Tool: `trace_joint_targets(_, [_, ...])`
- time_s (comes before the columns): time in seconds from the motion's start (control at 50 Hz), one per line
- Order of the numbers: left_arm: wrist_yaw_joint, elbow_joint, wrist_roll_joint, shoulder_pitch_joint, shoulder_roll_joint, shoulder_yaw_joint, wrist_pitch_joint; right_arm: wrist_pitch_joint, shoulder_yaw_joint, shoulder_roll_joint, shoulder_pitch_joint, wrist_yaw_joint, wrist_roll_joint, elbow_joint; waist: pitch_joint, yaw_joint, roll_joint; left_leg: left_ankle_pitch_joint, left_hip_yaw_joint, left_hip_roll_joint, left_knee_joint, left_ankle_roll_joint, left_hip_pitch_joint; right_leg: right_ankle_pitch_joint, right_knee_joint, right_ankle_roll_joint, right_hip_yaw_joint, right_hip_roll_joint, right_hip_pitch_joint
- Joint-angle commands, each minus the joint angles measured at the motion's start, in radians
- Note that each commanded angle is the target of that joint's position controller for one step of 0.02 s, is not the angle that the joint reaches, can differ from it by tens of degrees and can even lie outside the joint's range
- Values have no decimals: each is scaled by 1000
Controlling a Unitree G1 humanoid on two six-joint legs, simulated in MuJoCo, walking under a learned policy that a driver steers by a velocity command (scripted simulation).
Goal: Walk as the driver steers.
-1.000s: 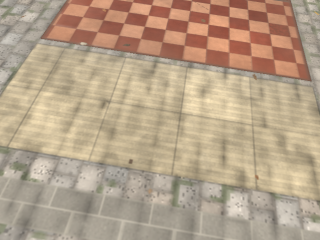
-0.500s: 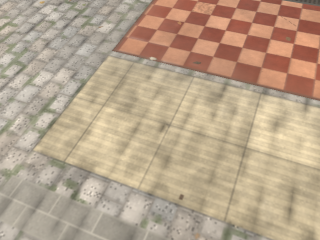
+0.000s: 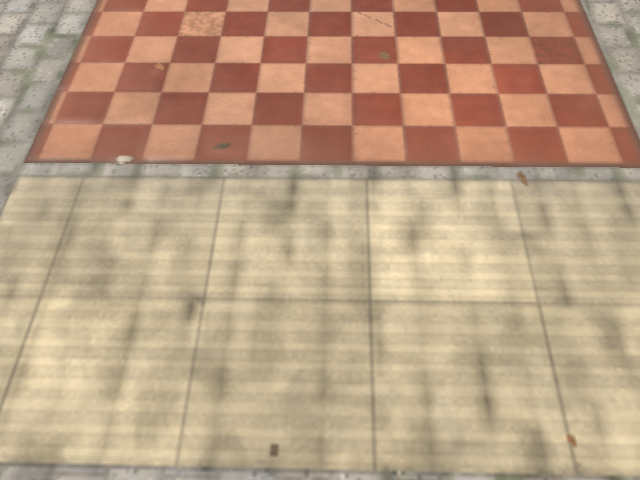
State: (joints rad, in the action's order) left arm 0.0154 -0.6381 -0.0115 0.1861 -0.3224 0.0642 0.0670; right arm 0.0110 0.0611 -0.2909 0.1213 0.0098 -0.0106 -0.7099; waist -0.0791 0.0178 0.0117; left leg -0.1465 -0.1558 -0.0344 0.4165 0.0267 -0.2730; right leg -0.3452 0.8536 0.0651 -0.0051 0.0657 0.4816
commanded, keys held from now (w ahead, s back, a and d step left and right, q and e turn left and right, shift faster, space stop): e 0.48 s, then no key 0.34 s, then q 0.12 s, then w+q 0.06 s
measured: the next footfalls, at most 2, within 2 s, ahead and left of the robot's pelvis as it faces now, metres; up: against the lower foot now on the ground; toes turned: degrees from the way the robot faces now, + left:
right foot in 0.10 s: +0.07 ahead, -0.13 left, +0.00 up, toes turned -6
left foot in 0.56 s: +0.11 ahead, +0.09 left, +0.00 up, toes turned -24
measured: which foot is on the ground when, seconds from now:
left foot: down 0.00-0.10, up 0.12-0.54, down 0.56-0.96, up 0.98-1.00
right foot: up 0.00-0.08, down 0.10-0.56, up 0.58-0.86, down 0.88-1.00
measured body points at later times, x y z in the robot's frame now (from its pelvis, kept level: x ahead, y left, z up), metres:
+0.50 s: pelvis +0.02 -0.02 +0.00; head +0.06 -0.04 +0.45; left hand +0.27 +0.21 -0.07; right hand +0.11 -0.34 -0.10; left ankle +0.07 +0.12 -0.71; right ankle +0.03 -0.12 -0.74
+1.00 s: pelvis +0.02 -0.01 +0.00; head +0.03 -0.03 +0.45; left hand +0.24 +0.19 -0.10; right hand +0.04 -0.30 -0.12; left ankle +0.07 +0.11 -0.74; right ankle -0.05 -0.13 -0.74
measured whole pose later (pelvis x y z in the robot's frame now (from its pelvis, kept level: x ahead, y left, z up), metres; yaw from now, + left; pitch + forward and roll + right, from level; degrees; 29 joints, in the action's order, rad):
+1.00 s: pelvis +0.02 -0.01 +0.00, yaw -19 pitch -1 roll -1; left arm 0.03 -0.68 0.02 0.21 -0.26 0.04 0.04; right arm 0.00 0.03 -0.27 0.18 -0.01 0.01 -0.79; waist -0.04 0.03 -0.03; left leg -0.31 0.06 0.00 0.57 -0.02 -0.27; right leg -0.30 0.50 0.01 0.03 0.00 0.18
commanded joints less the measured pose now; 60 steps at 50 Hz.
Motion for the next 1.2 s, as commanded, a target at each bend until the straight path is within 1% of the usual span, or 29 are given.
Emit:
trace_joint_targets(0.02, [-17, 79, -1, 43, -84, 22, 1, 6, 49, -182, -65, 0, 17, 65, 147, -24, -132, 160, 182, -300, -125, 202, 69, 13, -90, -36, -14, 9, -130])
trace_joint_targets(0.08, [-21, 72, 6, 85, -106, 40, -1, -6, 46, -163, -32, -1, 36, 34, 151, -51, -85, 32, 105, -244, 25, 95, 28, 150, -328, -101, -43, -47, -290])
trace_joint_targets(0.1, [-8, 75, 6, 114, -177, 62, -5, -9, 35, -117, 22, -4, 18, 18, 143, -40, 81, -115, 13, -158, 219, 3, -85, 387, -446, -158, 121, 49, -391])
trace_joint_targets(0.12, [8, 118, 13, 87, -287, 79, -10, -12, 19, -84, 4, -3, -24, 71, 115, -18, 349, -493, -24, 11, 506, -106, -366, 571, -508, -347, 497, 300, -451])
trace_joint_targets(0.14, [-2, 122, 43, 114, -251, 69, -33, -13, 37, -134, -94, 8, -12, 84, 159, -103, 219, -535, 158, 35, 694, -103, -392, 528, -538, -431, 528, 319, -387])
trace_joint_targets(0.16, [-7, 115, 45, 81, -226, 58, -52, -17, 43, -143, -87, 12, 13, 83, 145, -70, 167, -449, 199, 16, 744, -86, -402, 475, -538, -390, 439, 270, -367])
trace_joint_targets(0.2, [-1, 125, 9, -19, -171, 45, -60, -22, 53, -152, -42, 25, 4, 50, 135, -23, 106, -303, 217, -2, 713, -83, -400, 424, -516, -296, 344, 186, -361])
trace_joint_targets(0.26, [12, 138, 15, -40, -149, 29, -52, -17, 51, -132, -9, 20, 5, 36, 182, -4, 112, -213, 209, 30, 715, -109, -319, 537, -498, -294, 300, 139, -346])
trace_joint_targets(0.34, [21, 131, 8, -7, -169, 40, -43, -13, 35, -99, -54, 14, 12, 48, 178, -35, 119, -193, 227, 45, 496, -123, -293, 459, -478, -296, 345, 124, -389])
trace_joint_targets(0.46, [8, 134, 5, -22, -184, 50, -30, 0, 36, -111, -50, -5, 24, 51, 161, -45, 155, -242, 243, 80, 286, -102, -147, 386, -465, -300, 477, 109, -323])
trace_joint_targets(0.54, [10, 133, -13, -67, -154, 40, -21, 17, 39, -106, 41, -21, 20, 24, 191, 6, 145, -42, 213, 66, -21, -58, 36, 400, -387, -235, 483, 59, -304])
trace_joint_targets(0.56, [13, 124, -8, -31, -123, 32, -22, 17, 46, -137, 54, -18, 6, 25, 201, -7, 87, 60, 277, -25, -68, -23, 137, 260, -333, -180, 440, 14, -231])
trace_joint_targets(0.58, [10, 118, 16, 37, -67, 14, -27, 12, 53, -201, 28, -12, -12, 46, 205, -63, -155, 250, 479, -226, -92, 67, 218, -76, -137, -111, 286, -119, -106])
trace_joint_targets(0.6, [17, 137, 9, -3, -132, 36, -36, 12, 53, -208, 19, -16, -34, 39, 133, -41, -284, 304, 652, -345, -123, 242, 119, -314, 28, -57, 183, -192, 20])
trace_joint_targets(0.62, [23, 112, 11, 7, -196, 59, -39, 18, 44, -173, -11, -14, -24, 56, 114, -32, -189, 263, 623, -339, -127, 270, 96, -288, 194, -28, 208, -152, 25])
trace_joint_targets(0.64, [22, 91, 6, 12, -199, 67, -36, 19, 36, -146, -42, -9, -10, 56, 102, -46, -150, 231, 543, -282, -111, 231, 97, -227, 258, -14, 211, -150, 38])
trace_joint_targets(0.68, [27, 61, 8, 32, -138, 55, -20, 19, 21, -112, -64, -3, 15, 55, 88, -45, -135, 242, 452, -216, -86, 190, 127, -148, 295, 20, 219, -146, 54])
trace_joint_targets(0.78, [15, 69, 7, -32, -28, 8, -26, -2, 12, -107, -26, 3, 8, 28, 127, -3, -193, 310, 336, -151, -56, 179, 173, -120, -69, 45, 80, -74, -109])
trace_joint_targets(0.82, [13, 60, -2, -34, -44, 10, -29, -13, 19, -140, 14, 1, 11, 14, 134, 19, -205, 327, 360, -164, -40, 187, 177, -87, -214, 40, 40, -78, -177])
trace_joint_targets(0.86, [13, 19, 7, 27, -32, 9, -33, -13, 3, -112, 18, -6, 27, -3, 118, -22, -174, 309, 366, -137, -24, 152, 118, 146, -518, 10, 26, -86, -330])
trace_joint_targets(0.88, [17, 16, 18, 33, -68, 15, -35, -2, -1, -110, 54, -10, 31, -15, 122, -16, -142, 272, 376, -125, -27, 106, 60, 260, -557, -19, 72, -57, -428])
trace_joint_targets(0.9, [28, 23, 26, 58, -135, 28, -34, 15, -7, -103, 61, -19, 11, -11, 161, -6, -43, 192, 342, -90, 15, 49, -8, 482, -492, -52, 147, 42, -531])
trace_joint_targets(0.92, [28, 2, 30, 45, -179, 42, -30, 25, -8, -84, 68, -24, 12, -2, 167, 28, 131, -21, 244, -5, 21, -5, -12, 419, -427, -122, 152, 72, -459])
trace_joint_targets(0.96, [18, 17, 36, 30, -107, 29, -38, 17, -4, -113, -19, -19, 18, 4, 137, -33, 110, -117, 197, 48, 121, -47, -39, 113, -485, -151, 166, 66, -400])
trace_joint_targets(1.0, [26, 10, 25, 74, -142, 42, -47, 1, 1, -102, -25, -9, 34, 14, 66, -69, 195, -293, 126, 82, 297, -39, -181, -273, -589, -209, 288, 155, -373])
trace_joint_targets(1.02, [31, 5, 22, 111, -155, 45, -59, 1, 6, -111, -60, -11, 38, 39, 5, -93, 226, -356, 146, 40, 435, -26, -270, -359, -650, -258, 385, 241, -338])
trace_joint_targets(1.06, [36, -11, 15, 132, -131, 38, -93, 4, 16, -105, -66, -18, 55, 61, -66, -82, 190, -403, 231, -27, 608, 2, -456, -337, -698, -298, 453, 315, -384])
trace_joint_targets(1.1, [35, -6, -2, 91, -113, 36, -110, 9, 12, -89, -43, -31, 49, 52, -50, -66, 136, -334, 224, -56, 548, 6, -468, -228, -708, -261, 343, 280, -448])
trace_joint_targets(1.2, [3, 0, -9, 24, -157, 55, -119, 10, 2, -78, 31, -65, 38, 34, 32, -29, 107, -177, 87, -20, 312, -6, -92, -35, -650, -211, 62, 184, -287])
Keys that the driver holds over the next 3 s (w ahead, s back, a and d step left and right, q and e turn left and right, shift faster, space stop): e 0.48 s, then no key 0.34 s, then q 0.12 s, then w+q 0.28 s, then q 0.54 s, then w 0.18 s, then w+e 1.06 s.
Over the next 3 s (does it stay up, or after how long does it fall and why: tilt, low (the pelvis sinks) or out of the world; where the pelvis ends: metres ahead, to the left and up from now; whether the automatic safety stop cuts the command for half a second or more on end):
stays up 0.76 0.00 0.00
